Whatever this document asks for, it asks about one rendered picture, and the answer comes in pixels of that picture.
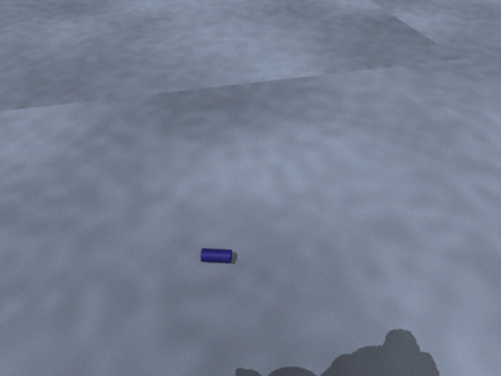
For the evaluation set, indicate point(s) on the can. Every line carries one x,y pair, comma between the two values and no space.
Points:
216,255

